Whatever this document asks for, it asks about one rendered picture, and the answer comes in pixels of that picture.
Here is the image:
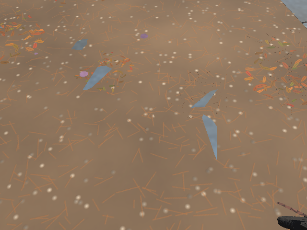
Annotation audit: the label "right robot hand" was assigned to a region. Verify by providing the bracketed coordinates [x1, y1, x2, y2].
[277, 216, 307, 230]

